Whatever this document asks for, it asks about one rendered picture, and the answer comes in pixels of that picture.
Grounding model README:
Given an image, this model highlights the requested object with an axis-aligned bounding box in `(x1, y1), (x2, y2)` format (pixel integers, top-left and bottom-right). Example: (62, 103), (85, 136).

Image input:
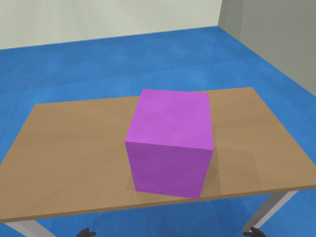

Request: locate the carton
(124, 89), (213, 199)

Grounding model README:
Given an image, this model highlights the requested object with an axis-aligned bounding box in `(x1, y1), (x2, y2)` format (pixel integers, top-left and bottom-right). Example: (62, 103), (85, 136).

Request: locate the robot right hand
(243, 226), (267, 237)

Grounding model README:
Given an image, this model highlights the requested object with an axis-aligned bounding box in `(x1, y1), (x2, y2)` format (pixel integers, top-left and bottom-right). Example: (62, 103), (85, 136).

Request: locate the table
(0, 87), (316, 237)

